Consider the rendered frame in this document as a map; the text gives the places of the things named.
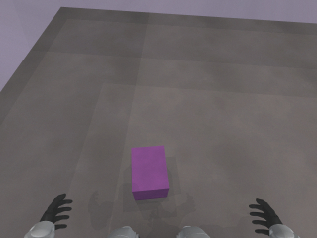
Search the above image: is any robot left thigh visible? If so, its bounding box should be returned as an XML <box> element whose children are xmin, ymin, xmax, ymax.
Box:
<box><xmin>107</xmin><ymin>227</ymin><xmax>139</xmax><ymax>238</ymax></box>

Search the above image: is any robot thigh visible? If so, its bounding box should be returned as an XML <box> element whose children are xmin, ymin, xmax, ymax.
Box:
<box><xmin>107</xmin><ymin>227</ymin><xmax>139</xmax><ymax>238</ymax></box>
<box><xmin>176</xmin><ymin>226</ymin><xmax>210</xmax><ymax>238</ymax></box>

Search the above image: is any right robot forearm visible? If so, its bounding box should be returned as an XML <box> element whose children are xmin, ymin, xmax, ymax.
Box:
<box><xmin>269</xmin><ymin>224</ymin><xmax>300</xmax><ymax>238</ymax></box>

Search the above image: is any robot right thigh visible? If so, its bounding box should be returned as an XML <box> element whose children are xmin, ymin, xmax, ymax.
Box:
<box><xmin>176</xmin><ymin>226</ymin><xmax>210</xmax><ymax>238</ymax></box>

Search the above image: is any left robot forearm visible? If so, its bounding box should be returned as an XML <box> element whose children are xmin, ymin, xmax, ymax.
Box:
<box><xmin>24</xmin><ymin>221</ymin><xmax>55</xmax><ymax>238</ymax></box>

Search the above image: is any right robot hand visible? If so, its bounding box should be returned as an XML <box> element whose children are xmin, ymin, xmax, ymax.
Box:
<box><xmin>249</xmin><ymin>198</ymin><xmax>283</xmax><ymax>236</ymax></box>

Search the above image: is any left robot hand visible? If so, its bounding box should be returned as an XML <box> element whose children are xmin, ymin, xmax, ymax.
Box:
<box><xmin>40</xmin><ymin>194</ymin><xmax>73</xmax><ymax>230</ymax></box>

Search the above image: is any carton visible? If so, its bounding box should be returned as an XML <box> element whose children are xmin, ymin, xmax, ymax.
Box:
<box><xmin>131</xmin><ymin>145</ymin><xmax>170</xmax><ymax>201</ymax></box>

